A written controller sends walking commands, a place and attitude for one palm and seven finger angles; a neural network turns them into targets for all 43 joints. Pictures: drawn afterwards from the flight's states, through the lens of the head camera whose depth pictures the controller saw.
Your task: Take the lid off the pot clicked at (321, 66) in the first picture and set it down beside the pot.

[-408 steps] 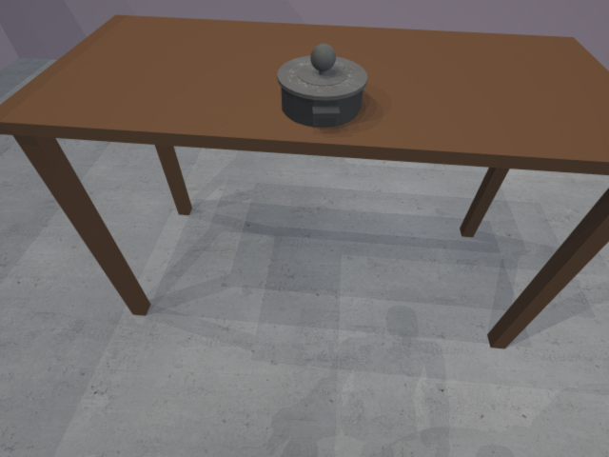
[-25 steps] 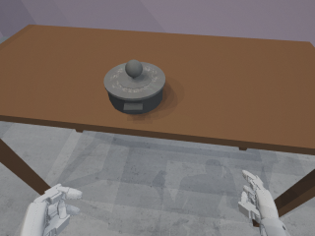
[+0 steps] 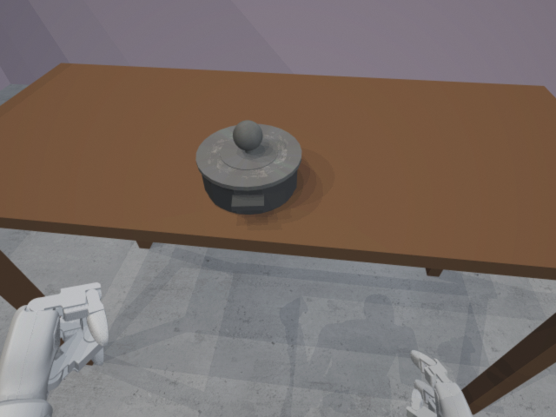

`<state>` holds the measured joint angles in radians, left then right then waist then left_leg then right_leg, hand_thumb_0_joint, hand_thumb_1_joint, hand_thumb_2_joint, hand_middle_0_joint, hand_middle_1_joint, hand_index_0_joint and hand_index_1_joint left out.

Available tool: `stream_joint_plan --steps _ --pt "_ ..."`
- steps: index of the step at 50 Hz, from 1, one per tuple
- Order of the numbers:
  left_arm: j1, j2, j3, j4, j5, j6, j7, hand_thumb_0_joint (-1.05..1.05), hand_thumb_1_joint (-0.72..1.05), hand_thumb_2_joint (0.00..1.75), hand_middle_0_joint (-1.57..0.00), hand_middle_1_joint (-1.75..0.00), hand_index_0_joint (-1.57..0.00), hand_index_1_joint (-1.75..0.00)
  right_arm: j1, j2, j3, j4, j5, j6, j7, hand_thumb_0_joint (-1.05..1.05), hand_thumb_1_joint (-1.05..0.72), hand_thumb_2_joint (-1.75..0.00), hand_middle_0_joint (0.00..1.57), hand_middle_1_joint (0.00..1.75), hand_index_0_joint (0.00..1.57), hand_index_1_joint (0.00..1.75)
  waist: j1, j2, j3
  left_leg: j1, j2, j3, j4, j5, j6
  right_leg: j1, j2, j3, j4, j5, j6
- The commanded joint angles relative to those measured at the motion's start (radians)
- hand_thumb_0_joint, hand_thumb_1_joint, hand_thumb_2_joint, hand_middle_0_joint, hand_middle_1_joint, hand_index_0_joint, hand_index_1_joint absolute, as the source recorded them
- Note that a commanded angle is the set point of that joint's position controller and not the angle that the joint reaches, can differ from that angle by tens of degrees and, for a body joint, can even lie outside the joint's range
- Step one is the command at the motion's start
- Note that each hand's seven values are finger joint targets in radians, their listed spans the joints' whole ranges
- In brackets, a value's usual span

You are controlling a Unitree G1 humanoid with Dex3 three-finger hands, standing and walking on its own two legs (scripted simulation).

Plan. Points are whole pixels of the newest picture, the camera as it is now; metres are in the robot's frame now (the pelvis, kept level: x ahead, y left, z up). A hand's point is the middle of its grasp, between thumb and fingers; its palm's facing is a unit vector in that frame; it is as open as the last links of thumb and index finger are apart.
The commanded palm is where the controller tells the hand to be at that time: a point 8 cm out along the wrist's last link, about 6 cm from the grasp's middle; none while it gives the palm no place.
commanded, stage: raise the hand higher, near the body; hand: left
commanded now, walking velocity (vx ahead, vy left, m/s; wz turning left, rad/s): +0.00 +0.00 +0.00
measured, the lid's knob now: (247, 135) +0.50 +0.13 +0.16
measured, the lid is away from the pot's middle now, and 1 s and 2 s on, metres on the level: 0.00 0.00 0.00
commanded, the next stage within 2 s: reach forward and open the fingers in 0.54 s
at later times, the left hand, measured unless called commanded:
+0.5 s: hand (62, 292) +0.17 +0.24 +0.20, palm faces +0.42 -0.83 -0.37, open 3.1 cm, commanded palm +0.11 +0.27 +0.21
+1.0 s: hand (48, 260) +0.19 +0.26 +0.20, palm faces +0.30 -0.06 -0.95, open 3.0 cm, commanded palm +0.16 +0.26 +0.25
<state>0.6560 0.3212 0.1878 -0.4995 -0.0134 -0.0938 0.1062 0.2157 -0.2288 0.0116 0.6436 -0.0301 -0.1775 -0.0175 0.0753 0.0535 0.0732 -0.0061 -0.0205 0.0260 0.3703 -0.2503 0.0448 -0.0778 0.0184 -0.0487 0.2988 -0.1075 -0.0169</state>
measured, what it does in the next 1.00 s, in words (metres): stands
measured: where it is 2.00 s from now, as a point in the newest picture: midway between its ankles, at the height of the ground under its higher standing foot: outside the picture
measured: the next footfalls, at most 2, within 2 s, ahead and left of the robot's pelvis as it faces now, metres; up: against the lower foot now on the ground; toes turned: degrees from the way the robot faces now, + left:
none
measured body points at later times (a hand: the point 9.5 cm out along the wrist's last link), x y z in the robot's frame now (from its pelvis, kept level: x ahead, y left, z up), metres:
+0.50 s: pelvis -0.01 +0.01 +0.00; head -0.04 +0.00 +0.45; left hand +0.14 +0.28 +0.22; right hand +0.19 -0.19 -0.07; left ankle -0.02 +0.09 -0.75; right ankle +0.04 -0.11 -0.75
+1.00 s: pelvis -0.03 -0.01 -0.01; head -0.04 -0.06 +0.44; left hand +0.17 +0.26 +0.25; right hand +0.21 -0.22 -0.09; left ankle -0.02 +0.09 -0.75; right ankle +0.04 -0.11 -0.75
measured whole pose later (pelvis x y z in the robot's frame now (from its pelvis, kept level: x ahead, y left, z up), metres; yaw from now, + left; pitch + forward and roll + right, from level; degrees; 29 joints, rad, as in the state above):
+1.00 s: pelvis -0.03 -0.01 -0.01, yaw -1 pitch -6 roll +1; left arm 0.22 0.67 0.19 -0.50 0.66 0.24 -0.03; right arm 0.06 -0.31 0.04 0.59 0.03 0.12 0.00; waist 0.13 0.12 0.05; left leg -0.10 -0.04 0.05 0.44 -0.25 0.04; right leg -0.21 0.00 -0.02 0.45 -0.14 -0.03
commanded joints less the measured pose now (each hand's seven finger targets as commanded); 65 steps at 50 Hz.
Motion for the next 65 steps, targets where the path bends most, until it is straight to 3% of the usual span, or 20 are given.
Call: stream_joint_plan --steps 1,4,7,10,15,20,25,32,33,34,35,37,39,43,48,51,58,59,61,65 --pt "-0.014 0.103 0.099 -0.22 -0.003 -0.079 0.018 0.0 0.9 0.9 -1.3 -1.5 -1.3 -1.5 -0.162 -0.111 -0.044 -0.179 0.005 -0.068 -0.004 0.0 -0.9 -0.9 0.2 0.3 0.2 0.3 0.01 -0.003 -0.03 -0.113 0.019 -0.057 -0.091 0.194 -0.02 0.066 0.017 0.016 -0.035 0.002 -0.004" --pt "-0.057 0.104 0.1 -0.219 -0.003 -0.088 0.01 0.0 0.9 0.9 -1.3 -1.5 -1.3 -1.5 -0.163 -0.115 -0.049 -0.177 0.009 -0.06 0.0 0.0 -0.9 -0.9 0.2 0.3 0.2 0.3 0.004 -0.011 0.009 -0.118 0.026 -0.057 -0.098 0.155 -0.018 0.043 0.02 0.019 -0.043 -0.028 -0.005" --pt "-0.113 0.166 0.152 -0.313 -0.002 -0.103 0.022 0.0 0.9 0.9 -1.3 -1.5 -1.3 -1.5 -0.164 -0.129 -0.043 -0.196 0.008 -0.071 0.002 0.0 -0.9 -0.9 0.2 0.3 0.2 0.3 0.008 0.053 -0.063 -0.111 0.028 -0.071 -0.094 0.152 -0.024 0.08 0.026 0.026 -0.026 -0.012 -0.002" --pt "-0.119 0.149 0.139 -0.327 -0.003 -0.111 0.026 0.0 0.9 0.9 -1.3 -1.5 -1.3 -1.5 -0.148 -0.126 -0.038 -0.186 0.004 -0.074 0.001 0.0 -0.9 -0.9 0.2 0.3 0.2 0.3 0.011 0.049 -0.081 -0.1 0.033 -0.077 -0.089 0.234 -0.029 0.097 0.022 0.023 -0.011 0.033 -0.006" --pt "-0.18 0.134 0.141 -0.269 -0.01 -0.105 0.011 0.0 0.9 0.9 -1.3 -1.5 -1.3 -1.5 -0.155 -0.123 -0.039 -0.175 0.007 -0.054 0.011 0.0 -0.9 -0.9 0.2 0.3 0.2 0.3 0.005 0.008 0.005 -0.123 0.04 -0.08 -0.108 0.168 -0.031 0.06 0.025 0.02 -0.019 -0.005 -0.011" --pt "-0.229 0.178 0.195 -0.311 -0.02 -0.119 0.02 0.0 0.9 0.9 -1.3 -1.5 -1.3 -1.5 -0.16 -0.12 -0.032 -0.176 0.002 -0.055 0.008 0.0 -0.9 -0.9 0.2 0.3 0.2 0.3 0.016 0.024 -0.078 -0.103 0.035 -0.074 -0.092 0.205 -0.033 0.104 0.022 0.032 -0.016 0.033 -0.012" --pt "-0.3 0.168 0.198 -0.26 -0.029 -0.116 0.012 0.0 0.9 0.9 -1.3 -1.5 -1.3 -1.5 -0.171 -0.115 -0.03 -0.154 0.005 -0.043 0.009 0.0 -0.9 -0.9 0.2 0.3 0.2 0.3 0.007 0.006 -0.011 -0.111 0.033 -0.064 -0.103 0.132 -0.028 0.06 0.019 0.034 -0.042 -0.027 -0.014" --pt "-0.355 0.209 0.256 -0.311 -0.043 -0.134 0.02 0.0 0.9 0.9 -1.3 -1.5 -1.3 -1.5 -0.189 -0.114 -0.028 -0.153 0.002 -0.052 0.009 0.0 -0.9 -0.9 0.2 0.3 0.2 0.3 0.015 0.034 -0.093 -0.079 0.023 -0.059 -0.091 0.174 -0.031 0.102 0.02 0.041 -0.043 0.014 -0.013" --pt "-0.39 0.408 0.197 -0.33 0.306 0.001 0.053 0.0 0.88 0.92 -1.3 -1.46 -1.3 -1.46 -0.207 -0.182 0.005 -0.192 -0.014 0.024 0.017 0.0 -0.9 -0.9 0.2 0.3 0.2 0.3 0.027 0.185 -0.053 -0.229 0.009 -0.058 -0.084 0.126 -0.05 0.039 0.01 0.044 0.062 0.009 -0.015" --pt "-0.426 0.319 0.181 -0.382 0.299 0.058 0.066 0.0 0.85 0.94 -1.29 -1.43 -1.29 -1.43 -0.233 -0.134 -0.003 -0.232 -0.001 0.066 0.027 0.0 -0.9 -0.9 0.2 0.3 0.2 0.3 0.036 0.184 -0.035 -0.265 0.013 -0.066 -0.099 0.111 -0.056 0.047 0.004 0.011 0.085 -0.017 -0.03" --pt "-0.442 0.319 0.185 -0.36 0.292 0.079 0.067 0.0 0.83 0.96 -1.29 -1.39 -1.29 -1.39 -0.239 -0.142 -0.009 -0.223 0.003 0.084 0.031 0.0 -0.9 -0.9 0.2 0.3 0.2 0.3 0.029 0.15 -0.019 -0.276 0.013 -0.06 -0.099 0.093 -0.047 0.031 0.007 0.01 0.086 -0.038 -0.034" --pt "-0.324 0.374 0.226 -0.296 0.411 0.167 0.068 0.0 0.79 1.0 -1.28 -1.32 -1.28 -1.32 -0.271 -0.148 -0.013 -0.253 0.024 0.131 0.039 0.0 -0.9 -0.9 0.2 0.3 0.2 0.3 0.066 0.101 -0.048 -0.287 0.008 -0.038 -0.088 0.044 -0.032 0.058 0.026 0.043 0.085 -0.074 -0.031" --pt "-0.392 0.442 0.221 -0.305 0.497 0.219 0.048 0.0 0.75 1.05 -1.27 -1.25 -1.27 -1.25 -0.281 -0.16 -0.015 -0.263 0.03 0.187 0.032 0.0 -0.9 -0.9 0.2 0.3 0.2 0.3 0.067 -0.011 -0.108 -0.278 -0.011 -0.018 -0.06 0.07 -0.021 0.073 0.017 0.071 0.091 -0.08 -0.032" --pt "-0.539 0.544 0.205 -0.24 0.652 0.29 -0.01 0.0 0.64 1.13 -1.25 -1.11 -1.25 -1.11 -0.325 -0.179 -0.016 -0.256 0.047 0.238 0.023 0.0 -0.9 -0.9 0.2 0.3 0.2 0.3 0.052 -0.051 -0.198 -0.247 -0.011 -0.024 -0.025 0.079 -0.005 0.047 0.012 0.091 0.096 -0.11 -0.021" --pt "-0.66 0.609 0.167 -0.181 0.715 0.331 -0.13 0.0 0.46 1.24 -1.21 -0.93 -1.21 -0.93 -0.352 -0.179 -0.008 -0.243 0.061 0.241 0.011 0.0 -0.9 -0.9 0.2 0.3 0.2 0.3 0.053 0.0 -0.26 -0.189 -0.017 -0.034 -0.023 0.152 -0.002 0.079 0.0 0.085 0.095 -0.033 -0.013" --pt "-0.713 0.579 0.103 -0.047 0.721 0.346 -0.21 0.0 0.35 1.3 -1.18 -0.83 -1.18 -0.83 -0.346 -0.174 -0.004 -0.214 0.069 0.236 -0.003 0.0 -0.9 -0.9 0.2 0.3 0.2 0.3 0.035 -0.03 -0.143 -0.193 -0.014 -0.035 -0.051 0.126 0.0 0.022 0.003 0.063 0.059 -0.059 -0.006" --pt "-1.001 0.719 0.116 -0.027 0.746 0.328 -0.362 0.0 0.08 1.45 -1.1 -0.58 -1.1 -0.58 -0.379 -0.169 0.014 -0.221 0.065 0.208 -0.017 0.0 -0.9 -0.9 0.2 0.3 0.2 0.3 0.04 0.06 -0.22 -0.169 -0.027 -0.028 -0.061 0.141 0.0 0.084 -0.009 0.084 0.039 -0.071 -0.01" --pt "-1.014 0.693 0.083 0.015 0.744 0.323 -0.381 0.0 0.04 1.47 -1.09 -0.54 -1.09 -0.54 -0.368 -0.162 0.017 -0.216 0.066 0.208 -0.02 0.0 -0.9 -0.9 0.2 0.3 0.2 0.3 0.033 0.066 -0.191 -0.165 -0.026 -0.023 -0.067 0.136 -0.001 0.06 -0.005 0.074 0.032 -0.083 -0.009" --pt "-1.021 0.69 0.071 0.111 0.745 0.318 -0.415 0.0 -0.04 1.51 -1.07 -0.47 -1.07 -0.47 -0.351 -0.17 0.02 -0.207 0.068 0.211 -0.02 0.0 -0.9 -0.9 0.2 0.3 0.2 0.3 0.028 0.027 -0.143 -0.182 -0.023 -0.024 -0.081 0.106 -0.002 0.033 -0.001 0.064 0.01 -0.116 -0.005" --pt "-1.071 0.715 0.074 0.147 0.736 0.294 -0.477 0.0 -0.19 1.59 -1.02 -0.33 -1.02 -0.33 -0.346 -0.172 0.018 -0.218 0.068 0.212 -0.012 0.0 -0.9 -0.9 0.2 0.3 0.2 0.3 0.034 0.001 -0.19 -0.192 -0.026 -0.013 -0.079 0.088 0.0 0.064 -0.012 0.077 0.005 -0.14 0.0"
